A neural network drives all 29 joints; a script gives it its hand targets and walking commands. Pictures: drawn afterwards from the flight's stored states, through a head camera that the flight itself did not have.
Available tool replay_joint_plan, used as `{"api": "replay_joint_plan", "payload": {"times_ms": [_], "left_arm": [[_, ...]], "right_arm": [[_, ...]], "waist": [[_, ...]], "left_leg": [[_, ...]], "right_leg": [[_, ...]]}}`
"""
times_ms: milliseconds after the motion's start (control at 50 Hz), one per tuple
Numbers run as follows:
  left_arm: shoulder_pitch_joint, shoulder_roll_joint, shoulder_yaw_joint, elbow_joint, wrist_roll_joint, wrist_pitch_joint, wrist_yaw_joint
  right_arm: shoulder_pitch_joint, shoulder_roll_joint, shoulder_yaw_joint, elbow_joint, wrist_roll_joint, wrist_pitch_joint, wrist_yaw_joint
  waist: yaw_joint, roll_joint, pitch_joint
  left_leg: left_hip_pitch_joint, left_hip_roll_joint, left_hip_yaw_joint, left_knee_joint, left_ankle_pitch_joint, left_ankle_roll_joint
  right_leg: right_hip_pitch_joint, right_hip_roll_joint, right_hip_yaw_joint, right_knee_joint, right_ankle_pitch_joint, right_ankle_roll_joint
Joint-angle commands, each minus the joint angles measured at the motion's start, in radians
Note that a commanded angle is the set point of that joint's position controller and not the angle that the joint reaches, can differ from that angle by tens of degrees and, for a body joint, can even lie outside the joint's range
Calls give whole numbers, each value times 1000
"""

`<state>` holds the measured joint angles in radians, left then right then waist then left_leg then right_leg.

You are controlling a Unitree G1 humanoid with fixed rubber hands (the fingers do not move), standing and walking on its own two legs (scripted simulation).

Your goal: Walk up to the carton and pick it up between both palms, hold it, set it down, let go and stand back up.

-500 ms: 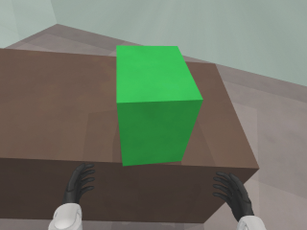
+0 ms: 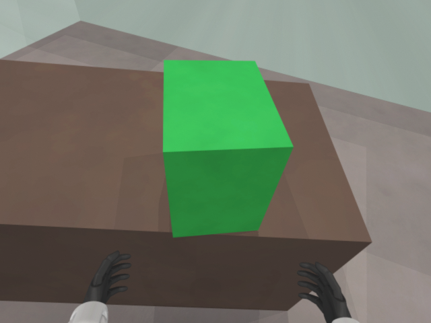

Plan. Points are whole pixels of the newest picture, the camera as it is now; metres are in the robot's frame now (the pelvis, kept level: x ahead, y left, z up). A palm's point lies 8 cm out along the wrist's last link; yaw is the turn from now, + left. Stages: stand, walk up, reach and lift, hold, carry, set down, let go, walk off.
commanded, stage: set down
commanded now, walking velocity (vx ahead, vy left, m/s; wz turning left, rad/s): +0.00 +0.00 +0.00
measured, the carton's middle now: (213, 149) +0.46 +0.04 +0.06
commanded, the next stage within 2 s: let go in 0.46 s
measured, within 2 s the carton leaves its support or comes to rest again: neither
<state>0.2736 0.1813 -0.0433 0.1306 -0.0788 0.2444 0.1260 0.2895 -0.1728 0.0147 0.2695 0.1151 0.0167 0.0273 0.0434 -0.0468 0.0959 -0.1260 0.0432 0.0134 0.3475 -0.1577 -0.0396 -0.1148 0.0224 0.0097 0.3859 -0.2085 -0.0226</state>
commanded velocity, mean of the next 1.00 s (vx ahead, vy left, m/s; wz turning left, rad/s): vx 0.00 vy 0.00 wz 0.00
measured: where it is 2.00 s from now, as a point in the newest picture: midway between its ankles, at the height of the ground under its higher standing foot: outside the picture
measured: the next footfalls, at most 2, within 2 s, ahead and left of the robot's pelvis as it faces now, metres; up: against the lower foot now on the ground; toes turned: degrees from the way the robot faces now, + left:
none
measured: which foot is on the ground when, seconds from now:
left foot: down 0.00-1.00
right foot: down 0.00-1.00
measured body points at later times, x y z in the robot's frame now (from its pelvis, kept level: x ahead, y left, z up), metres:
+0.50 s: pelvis +0.02 +0.01 +0.00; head +0.03 +0.03 +0.45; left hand +0.18 +0.23 -0.08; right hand +0.18 -0.21 -0.07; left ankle +0.02 +0.15 -0.75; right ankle +0.00 -0.10 -0.75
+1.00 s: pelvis +0.01 +0.02 +0.00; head +0.02 +0.03 +0.45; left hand +0.17 +0.24 -0.11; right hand +0.15 -0.21 -0.10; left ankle +0.02 +0.15 -0.75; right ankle +0.00 -0.10 -0.75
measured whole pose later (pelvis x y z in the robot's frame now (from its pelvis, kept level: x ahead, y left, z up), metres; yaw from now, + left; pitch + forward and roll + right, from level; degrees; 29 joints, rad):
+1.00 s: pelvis +0.01 +0.02 +0.00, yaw -1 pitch -3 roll +0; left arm 0.20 0.22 -0.02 0.57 0.01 0.12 0.04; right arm 0.21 -0.17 -0.03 0.72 -0.03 -0.12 0.04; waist 0.01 -0.04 0.07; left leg -0.15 0.04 0.03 0.43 -0.22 -0.02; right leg -0.12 0.02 0.03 0.42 -0.24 0.00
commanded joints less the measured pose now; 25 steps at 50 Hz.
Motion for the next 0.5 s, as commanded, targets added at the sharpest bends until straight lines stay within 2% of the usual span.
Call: {"api": "replay_joint_plan", "payload": {"times_ms": [0,20,40,60,80,100,120,140,160,180,200,220,240,260,280,300,320,340,360,380,400,420,440,460,480], "left_arm": [[-49,83,33,-253,11,-95,0],[-53,72,28,-143,33,-83,-14],[-40,98,57,-136,28,-109,-19],[-72,98,45,-108,18,-115,-32],[-58,95,54,-175,27,-130,-27],[-61,122,62,-185,13,-141,-31],[-42,110,53,-180,18,-140,-20],[-64,91,45,-123,32,-133,-28],[-56,110,59,-77,46,-127,-36],[-52,111,72,-85,43,-134,-35],[-67,114,62,-160,31,-151,-22],[-52,105,56,-98,35,-154,-31],[-56,89,41,-143,36,-170,-17],[-32,104,64,-73,34,-158,-34],[-25,113,54,-59,30,-165,-38],[-24,114,62,-81,36,-166,-41],[-37,86,68,138,70,-124,-69],[-49,92,66,-31,64,-147,-44],[-55,97,87,13,65,-133,-58],[-73,108,72,-17,70,-139,-50],[-75,110,63,43,52,-139,-54],[-100,124,53,40,42,-141,-58],[-86,119,58,-41,50,-152,-47],[-52,101,62,-15,44,-160,-40],[-65,104,55,-49,60,-157,-36]], "right_arm": [[-48,-143,-58,-190,7,-102,10],[-62,-158,-83,-69,-36,-99,6],[-55,-147,-76,-108,-38,-120,4],[-56,-136,-69,-79,-47,-118,0],[-56,-148,-65,-118,-32,-133,-4],[-62,-142,-43,-178,-19,-153,-6],[-33,-147,-43,-108,-11,-153,2],[-61,-148,-56,-50,-39,-144,2],[-38,-121,-54,-26,-37,-157,1],[-50,-150,-63,-34,-35,-166,3],[-62,-165,-66,-88,-12,-183,7],[-55,-155,-71,-25,-26,-192,10],[-76,-183,-75,-47,-18,-203,23],[-51,-170,-60,-22,-19,-194,13],[-50,-169,-51,-20,-29,-199,11],[-38,-178,-55,-46,-24,-205,12],[-45,-148,-40,155,-59,-176,6],[-48,-161,-52,54,-36,-201,16],[-66,-161,-44,65,-39,-194,7],[-80,-172,-66,76,-51,-198,9],[-77,-156,-69,90,-51,-189,8],[-86,-138,-63,85,-58,-197,8],[-63,-147,-76,85,-37,-207,15],[-72,-170,-82,68,-43,-214,18],[-61,-169,-82,104,-46,-218,21]], "waist": [[-3,60,-207],[-37,67,-124],[-11,14,-142],[-30,-3,-155],[-11,18,-167],[-4,6,-183],[-6,35,-176],[-15,53,-153],[-26,52,-162],[-9,34,-144],[1,46,-186],[-18,19,-148],[3,60,-183],[-16,17,-144],[-19,7,-148],[-19,10,-157],[-38,36,-61],[-17,82,-144],[0,52,-120],[-21,88,-123],[-21,45,-134],[-13,23,-121],[-15,68,-183],[0,39,-184],[-9,107,-157]], "left_leg": [[186,-41,53,-11,222,11],[135,-37,44,-16,193,7],[141,-44,55,-15,188,26],[131,-49,57,-11,154,28],[135,-47,54,-10,195,18],[124,-48,57,-17,192,24],[128,-48,52,-9,220,18],[150,-49,56,-12,208,5],[148,-52,51,3,218,11],[158,-43,53,-8,224,12],[173,-50,50,-6,263,5],[162,-44,49,-8,225,12],[173,-36,47,-12,266,-2],[155,-47,46,-5,265,10],[147,-51,52,-1,275,16],[166,-51,50,-2,268,18],[159,-54,62,-8,170,15],[175,-39,50,-4,235,4],[165,-51,58,-8,243,9],[164,-42,54,-8,227,-1],[155,-35,50,-9,204,14],[144,-37,55,-14,196,20],[181,-34,46,-10,230,2],[178,-29,44,-1,272,6],[175,-28,44,6,326,-10]], "right_leg": [[-102,-7,-16,-114,177,9],[-105,-11,-23,-110,183,16],[-63,-21,-13,-121,188,19],[-57,-28,-1,-121,175,28],[-38,-20,-15,-100,219,28],[-22,-26,-9,-106,229,30],[-16,-21,-3,-95,249,27],[-44,-14,-19,-102,223,21],[-48,-25,-11,-105,264,24],[-54,-15,-18,-103,250,22],[-42,-4,-28,-102,262,27],[-54,-9,-17,-112,241,30],[-35,10,-35,-90,239,12],[-54,-8,-15,-107,295,21],[-38,-15,-9,-105,322,30],[-45,-9,-10,-111,294,30],[-88,-19,-4,-126,219,33],[-52,-11,-23,-98,250,21],[-39,-6,-16,-114,243,23],[-44,-9,-22,-97,238,21],[-48,-8,-9,-112,203,20],[-68,-11,-10,-117,193,19],[-71,2,-23,-107,197,12],[-56,11,-31,-93,224,11],[-60,3,-23,-83,272,8]]}}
